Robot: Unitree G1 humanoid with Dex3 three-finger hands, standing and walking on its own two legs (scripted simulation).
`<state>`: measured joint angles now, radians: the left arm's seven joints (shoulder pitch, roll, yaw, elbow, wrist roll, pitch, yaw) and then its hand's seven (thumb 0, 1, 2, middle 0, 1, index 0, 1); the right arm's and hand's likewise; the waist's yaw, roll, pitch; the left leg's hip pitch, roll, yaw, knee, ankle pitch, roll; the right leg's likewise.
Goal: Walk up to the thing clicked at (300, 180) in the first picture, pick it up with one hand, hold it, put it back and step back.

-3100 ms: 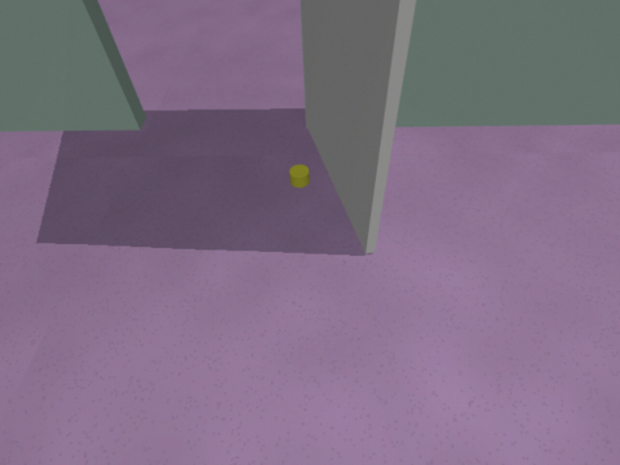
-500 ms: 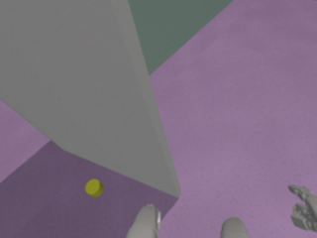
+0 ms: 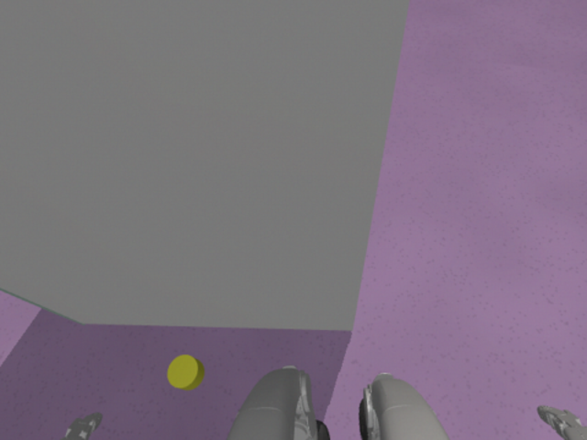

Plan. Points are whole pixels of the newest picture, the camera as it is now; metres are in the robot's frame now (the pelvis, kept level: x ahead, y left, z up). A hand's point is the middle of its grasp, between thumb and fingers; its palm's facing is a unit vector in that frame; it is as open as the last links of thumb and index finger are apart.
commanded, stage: walk up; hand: left
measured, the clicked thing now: (186, 372) +0.31 +0.42 -0.69
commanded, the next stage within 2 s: none
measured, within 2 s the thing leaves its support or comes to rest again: neither
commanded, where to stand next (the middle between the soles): -0.12 +0.36 m, yaw -28 degrees
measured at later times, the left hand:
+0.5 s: hand out of the picture +0.03 +0.56 -0.12, palm faces -0.18 -0.83 -0.53, open 7.4 cm
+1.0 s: hand out of the picture -0.03 +0.71 -0.12, palm faces -0.36 -0.81 -0.46, open 7.4 cm
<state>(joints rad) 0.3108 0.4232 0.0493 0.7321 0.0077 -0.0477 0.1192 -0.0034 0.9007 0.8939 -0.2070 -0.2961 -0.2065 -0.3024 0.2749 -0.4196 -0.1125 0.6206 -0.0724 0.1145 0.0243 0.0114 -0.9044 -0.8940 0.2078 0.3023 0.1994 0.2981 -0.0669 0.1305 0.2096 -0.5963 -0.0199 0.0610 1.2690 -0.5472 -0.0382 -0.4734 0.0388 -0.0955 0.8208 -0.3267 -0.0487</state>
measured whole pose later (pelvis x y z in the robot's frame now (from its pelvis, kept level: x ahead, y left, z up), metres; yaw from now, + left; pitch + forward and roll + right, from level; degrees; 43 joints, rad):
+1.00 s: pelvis -0.23 +0.47 +0.01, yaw -24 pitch -5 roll +2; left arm 0.26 0.42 0.07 0.82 0.06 0.04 0.01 0.00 0.90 0.89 -0.20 -0.30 -0.20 -0.30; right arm 0.30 -0.42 -0.07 0.85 -0.03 -0.02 0.00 0.01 -0.91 -0.89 0.21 0.30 0.20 0.30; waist 0.01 -0.02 0.05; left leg -0.26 0.02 0.04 0.84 -0.51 -0.01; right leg -0.60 0.05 0.20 1.08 -0.46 -0.03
